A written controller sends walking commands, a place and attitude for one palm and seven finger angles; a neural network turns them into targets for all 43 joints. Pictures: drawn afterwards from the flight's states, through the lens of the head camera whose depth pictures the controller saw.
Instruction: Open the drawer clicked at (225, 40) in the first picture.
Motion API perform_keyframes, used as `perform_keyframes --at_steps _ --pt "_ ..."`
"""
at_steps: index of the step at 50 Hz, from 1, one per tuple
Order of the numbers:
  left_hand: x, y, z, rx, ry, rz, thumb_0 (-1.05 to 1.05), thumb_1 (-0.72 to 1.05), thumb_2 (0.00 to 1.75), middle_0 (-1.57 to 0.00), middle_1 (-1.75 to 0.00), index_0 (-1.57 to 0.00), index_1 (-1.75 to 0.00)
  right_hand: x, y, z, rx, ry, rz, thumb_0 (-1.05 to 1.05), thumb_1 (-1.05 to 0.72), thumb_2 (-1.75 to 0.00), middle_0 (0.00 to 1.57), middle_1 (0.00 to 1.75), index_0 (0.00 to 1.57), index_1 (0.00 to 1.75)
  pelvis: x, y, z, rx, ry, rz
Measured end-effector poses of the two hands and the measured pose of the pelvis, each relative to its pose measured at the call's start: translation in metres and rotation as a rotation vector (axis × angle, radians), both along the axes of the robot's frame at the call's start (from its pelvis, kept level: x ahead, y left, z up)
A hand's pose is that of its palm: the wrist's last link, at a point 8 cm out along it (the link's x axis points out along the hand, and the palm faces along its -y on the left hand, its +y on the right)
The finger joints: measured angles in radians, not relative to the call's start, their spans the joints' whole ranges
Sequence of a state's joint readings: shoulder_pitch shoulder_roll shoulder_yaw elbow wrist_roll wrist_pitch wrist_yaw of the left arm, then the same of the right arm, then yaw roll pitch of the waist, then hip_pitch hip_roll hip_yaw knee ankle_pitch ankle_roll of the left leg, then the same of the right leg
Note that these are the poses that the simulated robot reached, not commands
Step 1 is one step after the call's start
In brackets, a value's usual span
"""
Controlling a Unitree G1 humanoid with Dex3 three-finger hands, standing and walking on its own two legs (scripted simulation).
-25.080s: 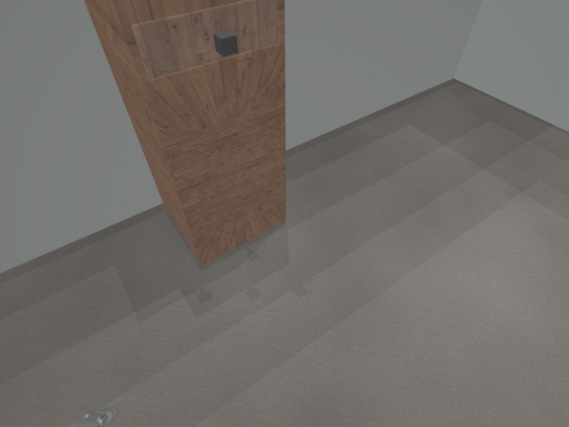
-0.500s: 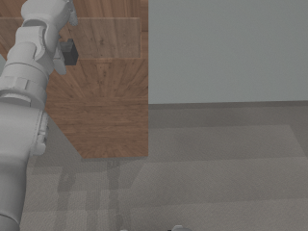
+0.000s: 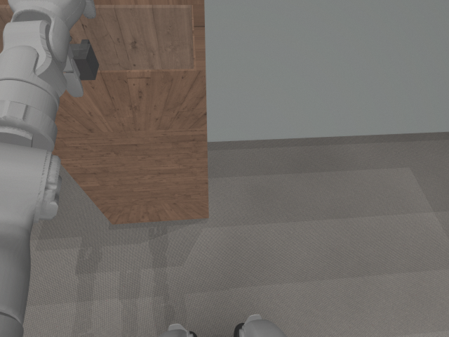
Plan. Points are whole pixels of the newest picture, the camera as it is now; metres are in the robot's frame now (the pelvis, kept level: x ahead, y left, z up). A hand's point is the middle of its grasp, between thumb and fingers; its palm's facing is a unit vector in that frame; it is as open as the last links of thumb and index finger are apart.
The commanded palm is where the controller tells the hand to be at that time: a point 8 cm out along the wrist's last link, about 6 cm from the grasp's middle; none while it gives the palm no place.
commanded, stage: lower the fingers behind the handle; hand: left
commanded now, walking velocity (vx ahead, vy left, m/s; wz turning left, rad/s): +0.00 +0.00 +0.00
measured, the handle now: (82, 55) +0.59 +0.20 +0.15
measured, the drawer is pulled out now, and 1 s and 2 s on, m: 0.00 0.00 0.00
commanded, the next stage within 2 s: lift the fingers back up to retry in 0.56 s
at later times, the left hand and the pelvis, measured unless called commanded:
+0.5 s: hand (68, 40) +0.56 +0.19 +0.20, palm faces +0.04 -0.01 -1.00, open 13.9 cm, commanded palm +0.56 +0.19 +0.19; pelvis +0.00 +0.00 +0.00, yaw +0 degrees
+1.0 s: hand (67, 37) +0.55 +0.19 +0.21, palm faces +0.00 -0.01 -1.00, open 13.8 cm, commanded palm +0.57 +0.18 +0.24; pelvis +0.01 +0.00 +0.00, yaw +0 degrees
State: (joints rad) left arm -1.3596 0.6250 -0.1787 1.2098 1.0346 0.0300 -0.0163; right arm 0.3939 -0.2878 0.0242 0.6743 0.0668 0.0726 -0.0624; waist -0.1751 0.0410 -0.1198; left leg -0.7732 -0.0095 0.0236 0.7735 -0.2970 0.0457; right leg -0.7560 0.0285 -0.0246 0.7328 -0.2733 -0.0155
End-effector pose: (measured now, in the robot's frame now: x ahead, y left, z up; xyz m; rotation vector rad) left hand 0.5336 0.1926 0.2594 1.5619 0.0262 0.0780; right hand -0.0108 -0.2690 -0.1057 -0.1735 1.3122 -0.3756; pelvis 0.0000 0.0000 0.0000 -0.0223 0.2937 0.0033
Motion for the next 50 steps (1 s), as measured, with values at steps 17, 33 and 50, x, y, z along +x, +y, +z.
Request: perform_keyframes --at_steps 17,33,50 --pt "-0.001 0.001 -0.003 0.0 -0.012 -0.007 0.0 -0.49 0.3 -0.32 -1.2 -0.25 -1.36 0.01 0.003 -0.002 -0.005 -0.011 0.011 0.0 -0.91 -0.89 0.2 0.3 0.2 0.3 0.0 0.003 -0.004 -0.003 0.006 0.001" --pt "0.0 0.0 -0.003 0.001 -0.01 -0.004 0.0 -0.49 0.3 -0.32 -1.2 -0.26 -1.38 0.013 0.006 -0.003 0.001 -0.005 0.012 0.0 -0.91 -0.89 0.2 0.3 0.2 0.3 0.002 0.004 -0.003 -0.004 0.003 0.004" --pt "0.001 0.0 0.003 0.001 0.037 0.004 0.0 -0.49 0.3 -0.32 -1.2 -0.29 -1.32 0.014 0.007 -0.004 0.017 -0.012 0.007 0.0 -0.91 -0.89 0.2 0.3 0.2 0.3 0.007 0.002 0.001 -0.003 -0.008 0.007"
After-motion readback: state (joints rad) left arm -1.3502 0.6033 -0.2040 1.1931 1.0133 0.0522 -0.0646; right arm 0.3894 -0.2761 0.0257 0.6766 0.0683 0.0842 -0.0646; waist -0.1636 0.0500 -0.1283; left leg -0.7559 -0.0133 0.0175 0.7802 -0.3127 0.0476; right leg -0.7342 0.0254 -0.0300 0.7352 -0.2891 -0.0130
